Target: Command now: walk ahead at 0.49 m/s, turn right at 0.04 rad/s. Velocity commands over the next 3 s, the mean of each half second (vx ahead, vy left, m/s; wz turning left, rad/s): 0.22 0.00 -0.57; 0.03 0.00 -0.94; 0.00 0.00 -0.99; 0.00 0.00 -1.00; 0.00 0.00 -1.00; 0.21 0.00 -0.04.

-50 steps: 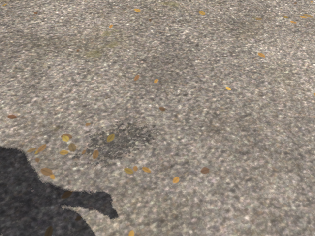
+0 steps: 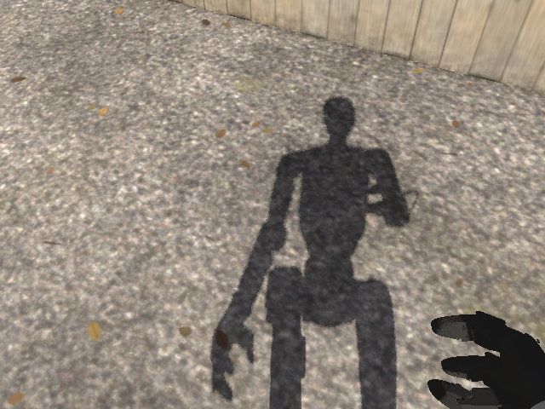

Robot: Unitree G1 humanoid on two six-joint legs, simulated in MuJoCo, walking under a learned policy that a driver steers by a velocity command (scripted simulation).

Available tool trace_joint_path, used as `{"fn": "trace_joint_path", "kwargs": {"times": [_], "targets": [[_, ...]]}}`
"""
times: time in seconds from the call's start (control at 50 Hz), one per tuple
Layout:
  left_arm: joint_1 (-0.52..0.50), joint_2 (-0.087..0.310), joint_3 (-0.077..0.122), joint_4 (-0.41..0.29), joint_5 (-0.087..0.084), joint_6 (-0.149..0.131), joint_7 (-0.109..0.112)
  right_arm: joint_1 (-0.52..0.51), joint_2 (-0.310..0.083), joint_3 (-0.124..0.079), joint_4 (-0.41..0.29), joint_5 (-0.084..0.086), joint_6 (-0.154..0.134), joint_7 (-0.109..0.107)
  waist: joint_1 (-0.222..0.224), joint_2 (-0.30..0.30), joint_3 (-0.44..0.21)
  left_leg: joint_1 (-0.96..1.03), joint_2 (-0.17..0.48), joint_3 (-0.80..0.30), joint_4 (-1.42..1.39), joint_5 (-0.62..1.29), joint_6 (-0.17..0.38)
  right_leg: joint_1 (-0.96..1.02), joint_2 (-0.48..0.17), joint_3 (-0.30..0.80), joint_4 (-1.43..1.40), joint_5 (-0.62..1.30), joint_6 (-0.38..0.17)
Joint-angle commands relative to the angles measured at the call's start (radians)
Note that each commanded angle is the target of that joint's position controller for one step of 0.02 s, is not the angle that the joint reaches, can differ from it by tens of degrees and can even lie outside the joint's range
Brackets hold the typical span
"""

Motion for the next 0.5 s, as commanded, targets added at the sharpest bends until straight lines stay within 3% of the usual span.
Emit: {"fn": "trace_joint_path", "kwargs": {"times": [0.02,0.04,0.06,0.08,0.1,0.12,0.18,0.22,0.26,0.3,0.34,0.38,0.4,0.42,0.44,0.46,0.48,0.5], "targets": [[0.110,0.085,0.018,-0.103,-0.064,0.007,0.023,0.515,-0.248,-0.080,0.087,-0.008,-0.014,-0.045,-0.186,0.078,-0.569,1.139,0.581,-0.541,0.201,1.512,0.174,-0.647,0.092,0.324,0.974,-0.249,-0.062],[0.018,0.162,0.036,-0.121,-0.073,0.017,0.034,0.498,-0.243,-0.103,0.077,0.047,-0.002,-0.057,-0.239,0.015,-0.630,1.060,0.567,-0.517,0.074,1.297,0.219,-0.703,0.081,0.389,1.010,-0.118,-0.050],[-0.040,0.169,0.037,-0.130,-0.049,0.023,0.032,0.379,-0.174,-0.085,0.073,0.064,0.000,-0.066,-0.177,-0.027,-0.446,0.875,0.496,-0.432,-0.028,0.932,0.185,-0.752,0.011,0.322,0.904,-0.030,-0.040],[-0.083,0.149,0.038,-0.122,-0.018,0.030,0.026,0.317,-0.095,-0.063,0.086,0.061,-0.005,-0.070,-0.137,-0.066,-0.266,0.697,0.430,-0.351,-0.100,0.728,0.132,-0.761,-0.026,0.286,0.783,-0.008,-0.033],[-0.095,0.131,0.042,-0.116,0.004,0.048,0.017,0.304,-0.065,-0.053,0.097,0.059,-0.008,-0.080,-0.111,-0.061,-0.158,0.558,0.388,-0.278,-0.157,0.695,0.107,-0.730,-0.033,0.271,0.736,0.002,-0.021],[-0.076,0.110,0.047,-0.107,0.018,0.073,0.006,0.301,-0.058,-0.051,0.103,0.062,-0.008,-0.088,-0.086,-0.058,-0.119,0.441,0.374,-0.205,-0.212,0.650,0.093,-0.666,-0.030,0.254,0.710,0.012,-0.010],[-0.079,0.046,0.058,-0.134,0.016,0.108,-0.004,0.270,-0.076,-0.064,0.112,0.060,-0.025,-0.088,-0.030,-0.020,-0.126,0.315,0.346,-0.063,-0.274,0.574,0.079,-0.610,-0.023,0.219,0.631,0.096,-0.003],[-0.129,0.028,0.060,-0.168,0.020,0.114,-0.007,0.216,-0.050,-0.059,0.109,0.060,-0.027,-0.090,-0.008,0.034,-0.106,0.286,0.310,0.036,-0.279,0.485,0.045,-0.627,-0.044,0.204,0.494,0.213,-0.014],[-0.183,0.018,0.056,-0.190,0.019,0.115,-0.021,0.199,-0.035,-0.058,0.109,0.062,-0.025,-0.092,-0.020,0.083,-0.102,0.263,0.268,0.130,-0.264,0.356,0.003,-0.563,-0.041,0.169,0.309,0.381,-0.034],[-0.228,0.031,0.059,-0.212,0.024,0.121,-0.038,0.223,-0.058,-0.070,0.115,0.064,-0.020,-0.093,-0.041,0.076,-0.105,0.289,0.290,0.153,-0.228,0.249,-0.018,-0.525,-0.031,0.145,0.205,0.436,-0.047],[-0.259,0.060,0.069,-0.239,0.031,0.130,-0.046,0.250,-0.087,-0.086,0.118,0.068,-0.007,-0.089,-0.057,0.052,-0.095,0.312,0.335,0.148,-0.160,0.176,-0.035,-0.505,-0.013,0.118,0.155,0.373,-0.064],[-0.270,0.087,0.081,-0.266,0.037,0.130,-0.045,0.265,-0.107,-0.099,0.118,0.070,0.012,-0.088,-0.059,0.042,-0.075,0.323,0.366,0.147,-0.054,0.131,-0.067,-0.482,0.010,0.103,0.099,0.275,-0.094],[-0.229,0.093,0.088,-0.259,0.042,0.123,-0.040,0.276,-0.109,-0.102,0.121,0.072,0.025,-0.088,-0.042,0.005,-0.082,0.321,0.350,0.166,0.064,0.106,-0.095,-0.431,0.031,0.104,0.035,0.275,-0.114],[-0.144,0.136,0.103,-0.237,0.047,0.108,-0.030,0.315,-0.117,-0.108,0.124,0.061,0.040,-0.084,-0.010,-0.115,-0.100,0.255,0.295,0.177,0.289,-0.031,-0.143,-0.321,0.014,0.208,-0.054,0.445,-0.150],[-0.164,0.281,0.134,-0.254,0.034,0.101,-0.015,0.383,-0.070,-0.098,0.081,0.042,0.059,-0.075,-0.082,-0.380,-0.081,0.026,0.115,0.186,0.587,-0.702,-0.216,-0.250,-0.228,0.601,-0.082,1.044,-0.260],[-0.138,0.335,0.153,-0.284,0.000,0.108,-0.020,0.401,-0.046,-0.079,0.044,0.033,0.085,-0.082,-0.060,-0.374,-0.259,-0.079,0.016,-0.041,0.740,-0.818,-0.237,-0.150,-0.317,0.896,-0.221,0.858,-0.411],[-0.183,0.309,0.153,-0.304,-0.001,0.122,-0.017,0.357,-0.074,-0.079,0.047,0.035,0.088,-0.087,-0.054,-0.236,-0.232,-0.119,0.046,-0.115,0.757,-0.724,-0.232,-0.174,-0.297,0.877,-0.287,0.497,-0.406],[-0.242,0.253,0.138,-0.308,0.009,0.136,-0.010,0.282,-0.091,-0.085,0.041,0.042,0.083,-0.089,-0.061,-0.158,-0.138,-0.129,0.064,-0.131,0.709,-0.615,-0.217,-0.256,-0.239,0.787,-0.298,0.302,-0.362]]}}
Next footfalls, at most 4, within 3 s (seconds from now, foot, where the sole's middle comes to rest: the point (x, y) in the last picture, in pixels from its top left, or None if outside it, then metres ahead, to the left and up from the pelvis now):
0.42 right None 0.29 -0.18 -0.74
0.92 left None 0.34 -0.03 -0.74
1.36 right None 0.12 -0.13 -0.74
1.80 left None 0.32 -0.17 -0.74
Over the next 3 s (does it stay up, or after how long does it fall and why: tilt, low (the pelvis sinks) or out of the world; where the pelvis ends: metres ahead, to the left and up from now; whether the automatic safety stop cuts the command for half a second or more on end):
stays up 0.14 -0.17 0.04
